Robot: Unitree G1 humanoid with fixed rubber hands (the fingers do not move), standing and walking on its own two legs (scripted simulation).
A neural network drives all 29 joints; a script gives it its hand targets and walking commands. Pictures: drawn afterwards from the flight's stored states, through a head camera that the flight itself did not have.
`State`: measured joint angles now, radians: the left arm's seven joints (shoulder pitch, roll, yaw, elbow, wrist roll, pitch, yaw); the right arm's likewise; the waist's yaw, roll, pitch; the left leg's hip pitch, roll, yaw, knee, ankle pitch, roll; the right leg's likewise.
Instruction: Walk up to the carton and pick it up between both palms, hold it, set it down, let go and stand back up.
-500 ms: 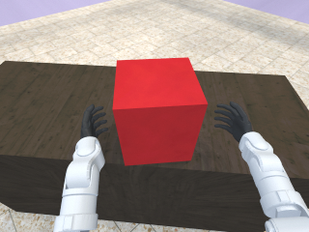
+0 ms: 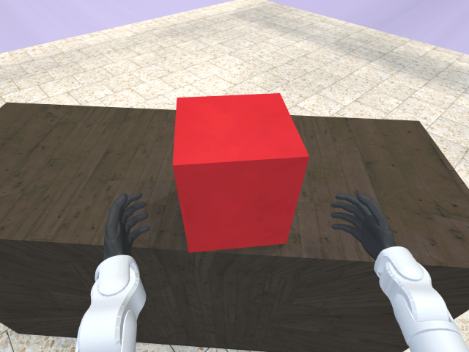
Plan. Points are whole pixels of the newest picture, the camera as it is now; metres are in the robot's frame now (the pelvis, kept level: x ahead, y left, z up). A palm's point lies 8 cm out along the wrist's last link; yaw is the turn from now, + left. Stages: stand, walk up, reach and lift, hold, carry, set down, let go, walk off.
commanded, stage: set down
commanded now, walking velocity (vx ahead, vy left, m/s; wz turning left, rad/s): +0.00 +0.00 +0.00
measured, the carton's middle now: (233, 173) +0.43 +0.04 +0.07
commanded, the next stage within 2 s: let go in 1.92 s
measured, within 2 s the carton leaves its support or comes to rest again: neither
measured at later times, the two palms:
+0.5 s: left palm (118, 252) +0.23 +0.20 +0.09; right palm (374, 256) +0.28 -0.21 +0.04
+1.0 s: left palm (121, 276) +0.21 +0.21 +0.03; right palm (371, 279) +0.25 -0.21 +0.01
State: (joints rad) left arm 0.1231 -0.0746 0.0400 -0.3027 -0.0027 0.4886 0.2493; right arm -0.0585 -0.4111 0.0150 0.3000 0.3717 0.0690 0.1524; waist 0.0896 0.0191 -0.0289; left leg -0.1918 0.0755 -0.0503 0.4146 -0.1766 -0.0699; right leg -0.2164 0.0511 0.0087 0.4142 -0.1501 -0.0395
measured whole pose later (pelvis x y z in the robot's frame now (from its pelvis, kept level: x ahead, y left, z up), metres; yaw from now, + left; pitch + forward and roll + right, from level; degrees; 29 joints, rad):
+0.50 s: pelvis +0.01 +0.01 +0.00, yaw +0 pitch -2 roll +0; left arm 0.16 -0.07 0.03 -0.30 0.00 0.52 0.24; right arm 0.06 -0.41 -0.01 0.24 0.33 0.13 0.15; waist 0.08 0.01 -0.03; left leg -0.19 0.06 -0.05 0.40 -0.18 -0.06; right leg -0.21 0.03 0.01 0.39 -0.15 -0.03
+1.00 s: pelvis +0.02 +0.01 +0.00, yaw +0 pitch -1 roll -1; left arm 0.27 -0.01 0.01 -0.10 0.00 0.35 0.17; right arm 0.20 -0.36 -0.01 0.24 0.25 0.05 0.15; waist 0.07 0.01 -0.03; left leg -0.19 0.06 -0.05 0.40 -0.20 -0.06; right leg -0.20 0.03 0.01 0.38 -0.16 -0.02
